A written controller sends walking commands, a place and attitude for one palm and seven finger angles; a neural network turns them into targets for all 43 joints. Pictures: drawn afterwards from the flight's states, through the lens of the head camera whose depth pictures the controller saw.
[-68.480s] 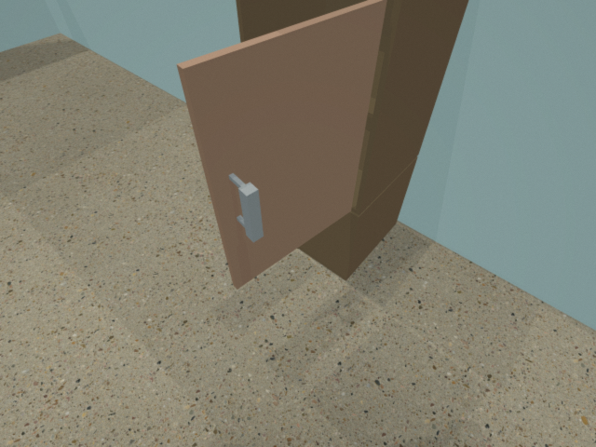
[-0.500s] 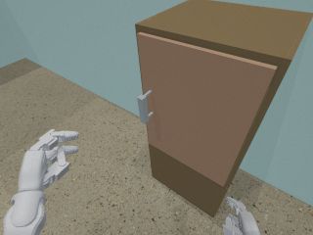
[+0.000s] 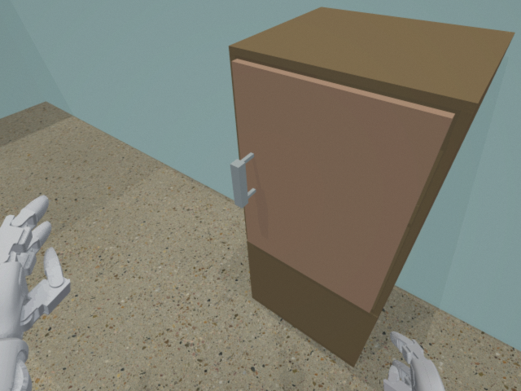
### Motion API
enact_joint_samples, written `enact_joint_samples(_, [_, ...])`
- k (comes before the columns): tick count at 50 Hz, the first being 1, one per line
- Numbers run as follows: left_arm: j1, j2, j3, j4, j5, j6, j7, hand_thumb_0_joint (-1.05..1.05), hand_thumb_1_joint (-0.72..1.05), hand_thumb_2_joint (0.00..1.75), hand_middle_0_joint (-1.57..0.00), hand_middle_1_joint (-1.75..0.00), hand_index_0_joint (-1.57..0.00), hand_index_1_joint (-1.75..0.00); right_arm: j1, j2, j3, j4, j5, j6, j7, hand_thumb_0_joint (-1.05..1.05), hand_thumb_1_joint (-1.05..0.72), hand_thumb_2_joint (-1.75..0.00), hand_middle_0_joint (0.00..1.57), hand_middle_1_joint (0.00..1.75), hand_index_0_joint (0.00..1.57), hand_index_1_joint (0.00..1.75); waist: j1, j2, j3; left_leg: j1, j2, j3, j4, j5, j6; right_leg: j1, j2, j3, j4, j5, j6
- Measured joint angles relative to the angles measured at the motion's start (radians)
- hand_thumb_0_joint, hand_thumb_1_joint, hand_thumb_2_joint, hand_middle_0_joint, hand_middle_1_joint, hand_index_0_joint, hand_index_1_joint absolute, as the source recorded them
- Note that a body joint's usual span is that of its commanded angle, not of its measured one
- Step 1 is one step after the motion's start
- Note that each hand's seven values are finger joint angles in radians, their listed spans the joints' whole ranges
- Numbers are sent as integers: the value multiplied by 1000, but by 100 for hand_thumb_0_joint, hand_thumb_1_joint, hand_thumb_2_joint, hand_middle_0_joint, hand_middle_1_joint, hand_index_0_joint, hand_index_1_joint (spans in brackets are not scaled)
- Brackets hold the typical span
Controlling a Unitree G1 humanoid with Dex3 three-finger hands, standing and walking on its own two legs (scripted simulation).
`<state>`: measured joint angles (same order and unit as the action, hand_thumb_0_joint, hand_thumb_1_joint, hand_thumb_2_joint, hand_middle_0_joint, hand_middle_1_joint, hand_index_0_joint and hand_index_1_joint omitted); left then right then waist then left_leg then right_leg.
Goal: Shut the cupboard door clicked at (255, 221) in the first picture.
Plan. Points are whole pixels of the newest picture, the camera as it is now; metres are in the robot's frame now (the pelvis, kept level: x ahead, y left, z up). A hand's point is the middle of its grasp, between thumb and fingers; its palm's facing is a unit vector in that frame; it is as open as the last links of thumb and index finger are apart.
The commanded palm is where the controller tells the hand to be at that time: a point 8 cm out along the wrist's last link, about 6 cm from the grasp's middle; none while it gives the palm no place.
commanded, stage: draw the hand back to the body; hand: left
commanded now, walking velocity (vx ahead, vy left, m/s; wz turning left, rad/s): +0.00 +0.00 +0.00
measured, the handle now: (245, 179) +0.62 +0.12 -0.04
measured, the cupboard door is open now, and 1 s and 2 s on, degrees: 0 0 0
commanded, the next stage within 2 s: step back with the hand held close in 0.04 s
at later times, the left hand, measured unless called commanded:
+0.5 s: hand (61, 281) +0.19 +0.27 +0.15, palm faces +0.38 -0.80 -0.47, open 7.4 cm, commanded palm +0.13 +0.31 +0.17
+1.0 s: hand (19, 325) +0.14 +0.28 +0.15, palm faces +0.45 -0.78 -0.44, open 7.4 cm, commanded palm +0.07 +0.32 +0.17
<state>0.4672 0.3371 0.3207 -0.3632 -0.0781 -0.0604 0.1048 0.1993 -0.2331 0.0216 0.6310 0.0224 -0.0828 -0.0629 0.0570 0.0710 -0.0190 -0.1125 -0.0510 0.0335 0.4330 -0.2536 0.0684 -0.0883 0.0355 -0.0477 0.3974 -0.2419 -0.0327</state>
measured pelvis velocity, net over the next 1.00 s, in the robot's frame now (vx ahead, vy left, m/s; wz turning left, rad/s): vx -0.07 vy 0.02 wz -0.02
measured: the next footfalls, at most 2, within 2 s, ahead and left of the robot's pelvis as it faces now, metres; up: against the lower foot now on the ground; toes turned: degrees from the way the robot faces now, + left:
right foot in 1.28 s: -0.16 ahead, -0.11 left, +0.00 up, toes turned +1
left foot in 1.80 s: -0.18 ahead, +0.13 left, +0.00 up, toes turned +1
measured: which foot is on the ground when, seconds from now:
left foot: down 0.00-1.00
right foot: down 0.00-1.00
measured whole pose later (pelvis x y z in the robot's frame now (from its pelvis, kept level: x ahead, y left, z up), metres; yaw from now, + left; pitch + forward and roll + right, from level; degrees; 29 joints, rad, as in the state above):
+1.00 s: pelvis -0.07 +0.02 -0.02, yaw -1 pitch +0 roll -2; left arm 0.50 0.38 0.43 -0.47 -0.01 -0.20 0.15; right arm 0.25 -0.23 0.00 0.57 0.01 -0.03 -0.08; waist -0.01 0.02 -0.01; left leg -0.42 -0.04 0.07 0.68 -0.28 0.10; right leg -0.40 0.03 -0.03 0.63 -0.23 -0.01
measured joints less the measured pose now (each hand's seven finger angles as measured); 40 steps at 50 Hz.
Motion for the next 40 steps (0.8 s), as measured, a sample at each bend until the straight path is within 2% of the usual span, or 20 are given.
enact_joint_samples(10, [1, 8, 22, 2, -3, -14, -5, 1, 89, 90, -21, -30, -21, -30, 3, 5, 3, -7, 1, 7, 5, 1, -90, -90, 21, 30, 21, 30, -7, 9, 3, -6, 7, 4, -1, 7, -3, -3, 7, 3, -10, 13, -3])
enact_joint_samples(16, [24, 13, 55, 17, 5, -78, 8, 1, 89, 90, -21, -30, -21, -30, 3, -14, -14, -19, 0, 44, 2, 1, -90, -90, 21, 30, 21, 30, -33, 22, -25, -93, 17, 1, 53, -10, 1, -73, 15, -1, 5, 17, -2])
enact_joint_samples(22, [50, 32, 48, -9, 8, -80, 14, 1, 89, 90, -21, -30, -21, -30, 1, -32, -37, -33, 4, 82, -15, 1, -90, -90, 21, 30, 21, 30, -51, 6, -17, -129, 1, 24, 59, -4, 13, -135, -3, 18, 62, 3, 13])
enact_joint_samples(28, [69, 75, 72, -55, 7, -78, 21, 1, 89, 90, -21, -30, -21, -30, 0, -26, -42, -64, 7, 107, -24, 1, -90, -90, 20, 30, 21, 30, -65, -18, -8, -167, -5, 42, 83, 1, 24, -186, -11, 33, 105, 3, 22])
enact_joint_samples(33, [78, 86, 91, -83, 17, -92, 28, 1, 89, 90, -21, -30, -21, -30, 8, -17, -35, -82, 5, 101, -27, 1, -90, -90, 20, 30, 21, 30, -66, -32, -7, -198, -6, 52, 104, 9, 34, -221, -14, 40, 131, 12, 30])
enact_joint_samples(40, [55, 67, 108, -80, 45, -116, 34, 1, 89, 90, -21, -30, -21, -30, 24, -7, -24, -88, -2, 78, -28, 1, -90, -90, 21, 30, 21, 30, -57, -40, 4, -245, -6, 55, 155, 12, 44, -267, -17, 38, 182, 16, 35])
